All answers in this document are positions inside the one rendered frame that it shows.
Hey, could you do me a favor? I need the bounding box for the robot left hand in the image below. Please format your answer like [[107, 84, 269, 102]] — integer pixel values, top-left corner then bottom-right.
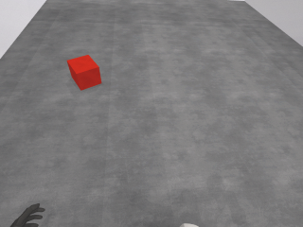
[[10, 203, 45, 227]]

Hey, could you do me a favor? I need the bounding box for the carton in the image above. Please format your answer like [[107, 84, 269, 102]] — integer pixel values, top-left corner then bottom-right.
[[67, 55, 102, 91]]

